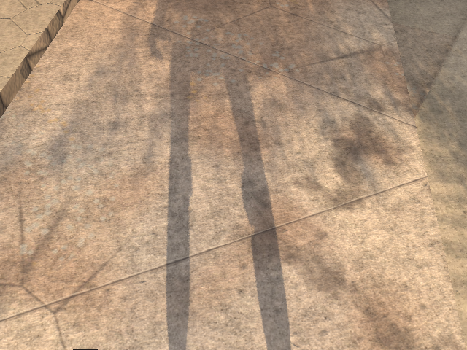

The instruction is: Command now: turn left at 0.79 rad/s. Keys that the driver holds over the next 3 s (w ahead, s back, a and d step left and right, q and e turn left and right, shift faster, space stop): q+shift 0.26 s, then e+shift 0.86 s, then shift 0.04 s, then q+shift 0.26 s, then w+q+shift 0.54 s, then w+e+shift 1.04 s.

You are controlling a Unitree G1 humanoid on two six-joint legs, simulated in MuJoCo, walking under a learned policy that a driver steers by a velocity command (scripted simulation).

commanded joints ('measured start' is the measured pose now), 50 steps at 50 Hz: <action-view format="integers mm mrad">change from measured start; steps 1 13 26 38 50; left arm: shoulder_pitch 81 -66 22 41 109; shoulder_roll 115 89 156 228 193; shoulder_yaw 52 37 28 85 84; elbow -10 -51 -45 -102 -83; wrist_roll -10 16 -7 -29 -18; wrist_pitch -12 -27 -37 17 31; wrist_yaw -9 -3 -41 -2 -18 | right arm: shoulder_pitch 105 -62 -105 -194 -185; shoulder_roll -126 -179 -141 -9 -82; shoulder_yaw -48 -46 -3 -6 -17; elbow -43 -136 -57 -92 -77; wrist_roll -8 1 -35 -13 -46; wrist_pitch -22 -32 -49 -74 -78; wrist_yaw -6 -69 -32 -16 -69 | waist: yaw -1 27 15 34 45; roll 35 109 105 -131 100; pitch -80 -146 -44 -128 -8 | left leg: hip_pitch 205 289 233 -27 274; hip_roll -67 67 74 -174 136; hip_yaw -9 -492 -369 -128 -180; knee -308 -408 -360 -36 -517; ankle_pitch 288 297 313 -135 295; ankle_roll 90 228 225 -4 217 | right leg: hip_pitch -17 -414 -51 140 -427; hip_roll -114 180 110 -11 90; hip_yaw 21 314 215 657 271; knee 145 402 -52 -152 716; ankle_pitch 160 29 143 437 -2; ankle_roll -81 13 -58 -224 41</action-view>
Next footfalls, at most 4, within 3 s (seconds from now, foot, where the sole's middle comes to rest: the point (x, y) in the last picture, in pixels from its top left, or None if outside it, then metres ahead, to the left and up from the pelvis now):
0.02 left None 0.05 0.12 -0.76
0.52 right None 0.10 -0.09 -0.76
0.86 left None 0.06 0.15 -0.76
1.34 right None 0.00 -0.10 -0.76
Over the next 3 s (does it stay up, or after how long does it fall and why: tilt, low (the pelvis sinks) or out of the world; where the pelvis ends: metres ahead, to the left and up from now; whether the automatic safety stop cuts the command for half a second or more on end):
stays up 1.13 0.26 0.01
